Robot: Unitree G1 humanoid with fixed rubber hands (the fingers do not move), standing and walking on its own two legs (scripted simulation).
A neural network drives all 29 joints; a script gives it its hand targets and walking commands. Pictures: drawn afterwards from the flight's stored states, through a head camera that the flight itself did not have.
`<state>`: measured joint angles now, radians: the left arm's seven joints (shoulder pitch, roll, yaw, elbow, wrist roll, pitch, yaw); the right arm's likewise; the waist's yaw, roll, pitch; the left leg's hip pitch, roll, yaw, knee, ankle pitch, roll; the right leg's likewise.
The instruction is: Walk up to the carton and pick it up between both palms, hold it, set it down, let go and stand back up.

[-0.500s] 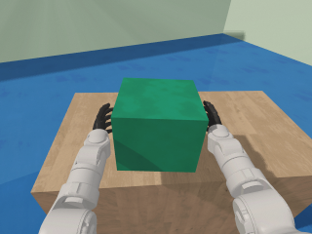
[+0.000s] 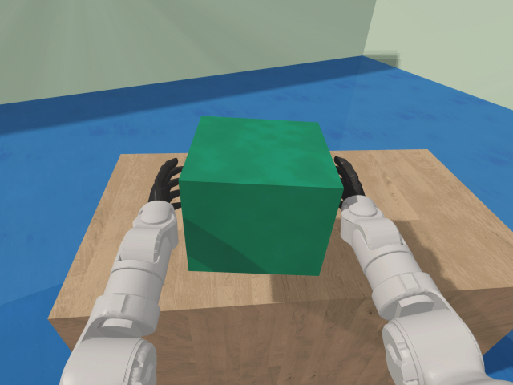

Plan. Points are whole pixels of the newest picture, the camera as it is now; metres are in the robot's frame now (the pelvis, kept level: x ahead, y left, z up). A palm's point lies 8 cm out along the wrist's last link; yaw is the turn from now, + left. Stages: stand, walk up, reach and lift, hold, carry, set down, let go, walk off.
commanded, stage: reach and lift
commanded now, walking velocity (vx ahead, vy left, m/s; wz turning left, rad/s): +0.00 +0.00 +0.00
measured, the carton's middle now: (257, 192) +0.43 +0.00 +0.13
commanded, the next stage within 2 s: hold in 0.36 s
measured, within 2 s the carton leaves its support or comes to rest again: neither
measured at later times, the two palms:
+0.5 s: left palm (153, 198) +0.36 +0.16 +0.17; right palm (353, 197) +0.37 -0.15 +0.18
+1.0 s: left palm (147, 192) +0.37 +0.17 +0.19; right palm (350, 191) +0.37 -0.14 +0.19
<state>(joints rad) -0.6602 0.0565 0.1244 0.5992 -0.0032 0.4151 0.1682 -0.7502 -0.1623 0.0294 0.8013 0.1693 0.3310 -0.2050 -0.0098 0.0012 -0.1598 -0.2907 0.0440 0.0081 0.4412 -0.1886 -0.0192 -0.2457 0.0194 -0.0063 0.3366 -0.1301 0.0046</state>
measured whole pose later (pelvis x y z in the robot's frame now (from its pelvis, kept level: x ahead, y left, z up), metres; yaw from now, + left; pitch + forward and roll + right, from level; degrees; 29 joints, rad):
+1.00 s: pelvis -0.01 +0.00 +0.00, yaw +0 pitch -1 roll -2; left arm -0.67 0.06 0.18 0.43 0.08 0.59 0.11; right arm -0.75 -0.13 0.01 0.66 0.18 0.47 -0.25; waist -0.02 0.00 -0.13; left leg -0.23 0.04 0.01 0.44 -0.19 -0.02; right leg -0.18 0.02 -0.01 0.32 -0.12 0.01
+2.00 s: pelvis -0.01 +0.00 +0.00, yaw +0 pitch -2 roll -2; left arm -0.67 0.06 0.19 0.43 0.10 0.61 0.09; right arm -0.75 -0.12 -0.01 0.65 0.18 0.48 -0.25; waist -0.02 0.00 -0.12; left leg -0.21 0.04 0.01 0.44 -0.19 -0.01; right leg -0.16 0.02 -0.01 0.32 -0.12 0.01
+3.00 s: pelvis -0.01 +0.00 +0.00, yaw +0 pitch -3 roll -2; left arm -0.68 0.06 0.19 0.43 0.12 0.62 0.08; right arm -0.76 -0.12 -0.01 0.65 0.18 0.47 -0.25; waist -0.03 0.00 -0.11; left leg -0.20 0.04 0.01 0.44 -0.19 -0.01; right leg -0.14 0.02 -0.01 0.31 -0.12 0.01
